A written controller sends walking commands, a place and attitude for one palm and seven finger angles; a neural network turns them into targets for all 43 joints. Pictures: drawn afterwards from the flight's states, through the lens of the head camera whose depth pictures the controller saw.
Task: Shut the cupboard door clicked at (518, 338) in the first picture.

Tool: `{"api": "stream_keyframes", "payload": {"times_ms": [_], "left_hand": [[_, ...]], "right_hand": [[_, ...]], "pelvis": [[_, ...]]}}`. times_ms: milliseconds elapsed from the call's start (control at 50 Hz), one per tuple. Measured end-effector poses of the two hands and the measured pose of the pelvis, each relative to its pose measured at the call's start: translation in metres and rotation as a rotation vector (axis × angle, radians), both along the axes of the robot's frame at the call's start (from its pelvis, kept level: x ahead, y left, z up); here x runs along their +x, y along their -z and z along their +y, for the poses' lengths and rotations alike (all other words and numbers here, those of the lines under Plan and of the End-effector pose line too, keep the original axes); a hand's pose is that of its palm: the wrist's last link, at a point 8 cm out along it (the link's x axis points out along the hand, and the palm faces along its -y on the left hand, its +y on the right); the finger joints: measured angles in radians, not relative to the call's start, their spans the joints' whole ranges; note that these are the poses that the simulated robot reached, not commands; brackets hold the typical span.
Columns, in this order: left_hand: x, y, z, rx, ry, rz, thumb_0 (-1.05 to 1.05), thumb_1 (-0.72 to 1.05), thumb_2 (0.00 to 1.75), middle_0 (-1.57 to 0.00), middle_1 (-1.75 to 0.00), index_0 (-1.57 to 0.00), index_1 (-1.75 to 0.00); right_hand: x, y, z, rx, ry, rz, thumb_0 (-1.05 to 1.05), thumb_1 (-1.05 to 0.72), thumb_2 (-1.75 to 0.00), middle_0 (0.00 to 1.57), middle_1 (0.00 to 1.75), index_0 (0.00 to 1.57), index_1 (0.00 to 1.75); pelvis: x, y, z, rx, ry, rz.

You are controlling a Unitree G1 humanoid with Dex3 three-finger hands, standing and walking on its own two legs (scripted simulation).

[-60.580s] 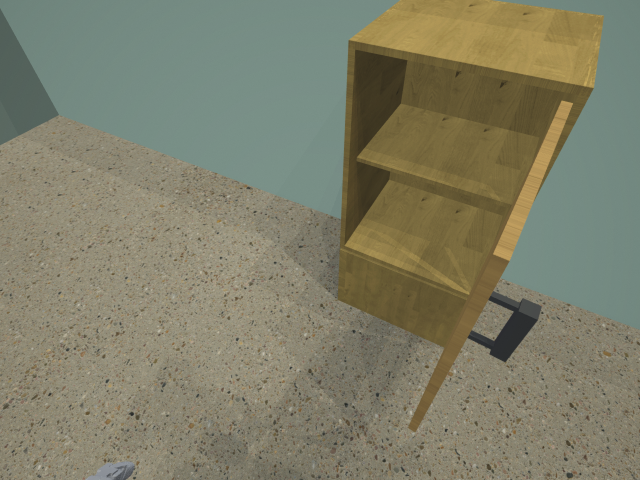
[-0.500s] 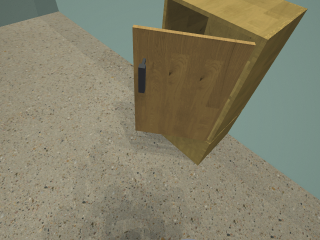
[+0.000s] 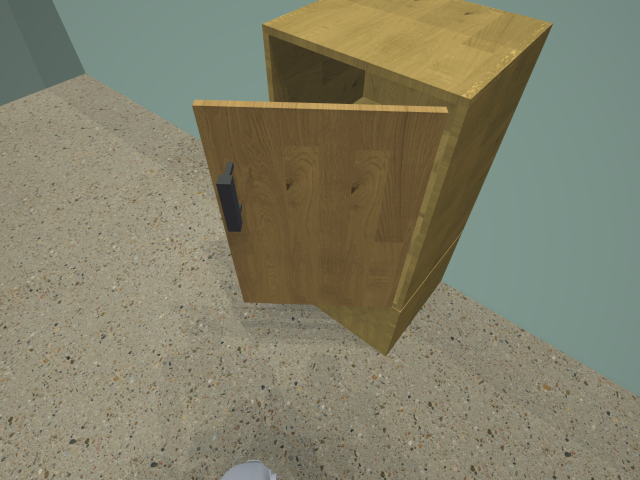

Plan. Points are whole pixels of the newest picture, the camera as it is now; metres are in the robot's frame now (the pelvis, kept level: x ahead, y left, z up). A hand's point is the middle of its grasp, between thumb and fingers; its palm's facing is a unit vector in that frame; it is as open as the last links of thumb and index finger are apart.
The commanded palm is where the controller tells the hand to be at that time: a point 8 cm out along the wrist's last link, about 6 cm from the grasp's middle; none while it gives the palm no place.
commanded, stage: take the last steps up to it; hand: left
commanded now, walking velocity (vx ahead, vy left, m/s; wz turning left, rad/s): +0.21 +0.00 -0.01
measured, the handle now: (232, 196) +0.59 +0.19 -0.02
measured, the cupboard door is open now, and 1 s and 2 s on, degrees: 37 37 37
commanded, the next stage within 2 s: come to a stop and stand still in 0.18 s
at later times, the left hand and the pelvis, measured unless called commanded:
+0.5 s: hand (204, 460) +0.18 +0.18 -0.18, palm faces -0.01 -0.97 -0.23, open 7.3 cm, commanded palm none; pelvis +0.12 -0.01 -0.01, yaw -2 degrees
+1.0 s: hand (185, 459) +0.18 +0.21 -0.18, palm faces -0.05 -0.96 -0.28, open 7.4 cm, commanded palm none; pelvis +0.12 +0.01 -0.02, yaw -4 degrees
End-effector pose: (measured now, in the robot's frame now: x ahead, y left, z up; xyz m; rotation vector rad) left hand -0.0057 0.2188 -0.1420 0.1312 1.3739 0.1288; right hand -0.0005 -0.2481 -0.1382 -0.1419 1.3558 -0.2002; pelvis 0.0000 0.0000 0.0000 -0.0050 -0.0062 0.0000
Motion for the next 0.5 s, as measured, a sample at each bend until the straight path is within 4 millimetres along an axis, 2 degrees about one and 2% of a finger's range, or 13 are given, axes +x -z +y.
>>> {"api": "stream_keyframes", "payload": {"times_ms": [120,160,200,260,380,440,500], "left_hand": [[0.0,0.022,0.002,-0.048,-0.054,0.114,0.01,0.9,0.9,-0.2,-0.3,-0.2,-0.3],[0.007,0.032,0.007,-0.053,-0.057,0.143,0.01,0.9,0.9,-0.2,-0.3,-0.2,-0.3],[0.022,0.034,0.013,-0.046,-0.037,0.15,0.01,0.91,0.9,-0.2,-0.3,-0.2,-0.3],[0.058,0.027,0.02,-0.03,-0.005,0.108,0.01,0.91,0.9,-0.2,-0.3,-0.2,-0.3],[0.142,0.007,0.023,0.021,0.018,-0.063,0.01,0.92,0.9,-0.2,-0.3,-0.2,-0.3],[0.169,0.007,0.02,0.051,0.027,-0.121,0.01,0.92,0.9,-0.2,-0.3,-0.2,-0.3],[0.183,0.004,0.011,0.059,0.046,-0.112,0.01,0.92,0.9,-0.2,-0.3,-0.2,-0.3]], "right_hand": [[0.08,0.004,0.021,-0.012,-0.064,-0.078,0.01,-0.91,-0.9,0.19,0.29,0.2,0.3],[0.102,0.01,0.029,-0.023,-0.074,-0.117,0.0,-0.91,-0.9,0.19,0.29,0.2,0.3],[0.115,0.009,0.037,-0.021,-0.068,-0.14,0.0,-0.91,-0.89,0.19,0.29,0.2,0.3],[0.123,0.004,0.041,-0.021,-0.037,-0.147,0.0,-0.92,-0.89,0.2,0.29,0.2,0.3],[0.122,0.005,0.034,-0.001,-0.032,-0.057,0.0,-0.93,-0.89,0.2,0.29,0.2,0.3],[0.126,0.014,0.028,0.024,-0.013,-0.023,0.0,-0.92,-0.89,0.2,0.29,0.2,0.3],[0.134,0.018,0.022,0.046,0.013,-0.008,0.0,-0.92,-0.89,0.2,0.29,0.2,0.3]], "pelvis": [[0.043,0.013,0.013,-0.018,-0.005,-0.006],[0.057,0.022,0.019,-0.015,0.006,-0.008],[0.066,0.022,0.02,0.001,0.027,-0.017],[0.077,0.015,0.021,0.007,0.039,-0.018],[0.1,0.005,0.015,0.002,0.025,-0.018],[0.113,0.01,0.003,0.032,0.029,-0.023],[0.124,0.01,-0.005,0.028,0.03,-0.024]]}}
